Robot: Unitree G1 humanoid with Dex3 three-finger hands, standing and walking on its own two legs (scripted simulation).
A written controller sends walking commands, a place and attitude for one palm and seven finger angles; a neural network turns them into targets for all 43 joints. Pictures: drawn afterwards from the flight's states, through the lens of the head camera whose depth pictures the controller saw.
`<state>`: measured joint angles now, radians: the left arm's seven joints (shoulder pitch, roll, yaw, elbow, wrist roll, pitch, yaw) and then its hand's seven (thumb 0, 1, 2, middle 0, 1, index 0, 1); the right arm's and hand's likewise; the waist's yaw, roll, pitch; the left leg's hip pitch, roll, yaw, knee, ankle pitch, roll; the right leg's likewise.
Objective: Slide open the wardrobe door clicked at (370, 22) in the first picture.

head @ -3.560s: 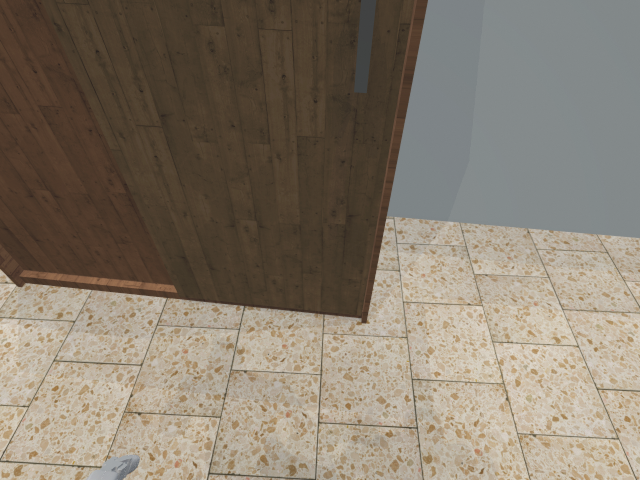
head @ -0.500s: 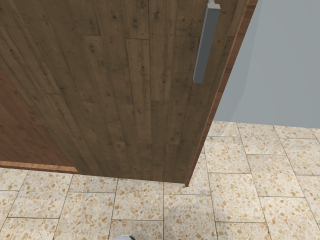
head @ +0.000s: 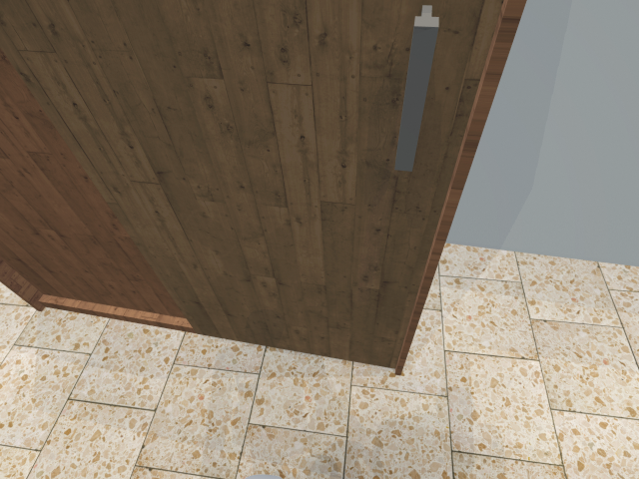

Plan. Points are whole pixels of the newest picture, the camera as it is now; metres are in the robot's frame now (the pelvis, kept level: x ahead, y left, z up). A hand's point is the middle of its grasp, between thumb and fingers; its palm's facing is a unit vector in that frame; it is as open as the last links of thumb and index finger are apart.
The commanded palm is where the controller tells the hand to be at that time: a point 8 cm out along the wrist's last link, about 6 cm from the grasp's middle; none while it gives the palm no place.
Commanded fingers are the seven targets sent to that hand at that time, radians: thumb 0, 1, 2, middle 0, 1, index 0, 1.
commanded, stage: come to a stop and stand still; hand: right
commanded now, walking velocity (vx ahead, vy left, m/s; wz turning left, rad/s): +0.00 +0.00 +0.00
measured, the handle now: (414, 94) +0.51 -0.06 +0.22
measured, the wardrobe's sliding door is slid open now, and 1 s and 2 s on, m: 0.00 0.00 0.00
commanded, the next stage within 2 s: look again from close up in 0.78 s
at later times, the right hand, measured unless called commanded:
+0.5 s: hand out of the picture +0.03 -0.13 -0.18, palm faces +0.05 +0.97 -0.22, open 7.3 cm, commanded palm none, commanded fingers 0.00 -0.90 -0.90 0.20 0.30 0.20 0.30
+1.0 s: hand out of the picture -0.03 -0.13 -0.18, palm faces +0.03 +0.98 -0.19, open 7.4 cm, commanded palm none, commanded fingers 0.00 -0.90 -0.90 0.20 0.30 0.20 0.30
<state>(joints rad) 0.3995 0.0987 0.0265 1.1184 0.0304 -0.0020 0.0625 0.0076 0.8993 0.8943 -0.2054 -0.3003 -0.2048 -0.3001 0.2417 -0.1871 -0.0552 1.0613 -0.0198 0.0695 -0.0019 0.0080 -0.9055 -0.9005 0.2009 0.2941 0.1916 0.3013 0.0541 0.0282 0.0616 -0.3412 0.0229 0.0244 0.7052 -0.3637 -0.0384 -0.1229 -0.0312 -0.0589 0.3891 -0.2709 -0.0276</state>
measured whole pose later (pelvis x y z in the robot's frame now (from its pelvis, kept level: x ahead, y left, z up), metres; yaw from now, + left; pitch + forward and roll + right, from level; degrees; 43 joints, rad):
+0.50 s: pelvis +0.01 +0.05 +0.00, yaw -1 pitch -2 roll +0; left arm 0.26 0.15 0.02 1.15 0.01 0.00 0.05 0.02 0.93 0.89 -0.20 -0.30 -0.20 -0.30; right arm 0.24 -0.16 -0.02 1.12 -0.01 0.00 -0.04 -0.01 -0.93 -0.90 0.20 0.29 0.20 0.30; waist 0.00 -0.02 0.03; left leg -0.16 -0.01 0.07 0.42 -0.23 0.02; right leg -0.09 -0.07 -0.03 0.40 -0.29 0.05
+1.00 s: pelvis -0.02 +0.03 -0.01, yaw +0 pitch -2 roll +1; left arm 0.30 0.15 0.01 1.08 0.01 -0.02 0.03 0.01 0.90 0.90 -0.20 -0.30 -0.20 -0.30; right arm 0.30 -0.12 0.01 1.14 -0.02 -0.03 -0.04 0.00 -0.90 -0.90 0.21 0.29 0.20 0.30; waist 0.01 -0.03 0.04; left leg -0.22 0.01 0.05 0.47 -0.22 0.00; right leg -0.17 -0.05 -0.03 0.51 -0.30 0.02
